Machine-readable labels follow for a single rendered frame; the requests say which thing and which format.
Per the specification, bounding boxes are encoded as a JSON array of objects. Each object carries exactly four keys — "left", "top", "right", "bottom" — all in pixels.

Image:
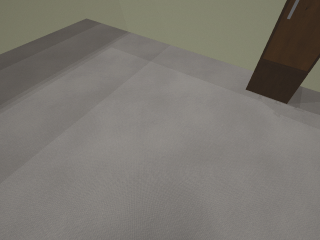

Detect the handle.
[{"left": 287, "top": 0, "right": 300, "bottom": 19}]

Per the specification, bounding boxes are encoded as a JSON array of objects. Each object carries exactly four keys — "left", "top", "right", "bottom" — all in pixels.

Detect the cupboard door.
[{"left": 263, "top": 0, "right": 320, "bottom": 71}]

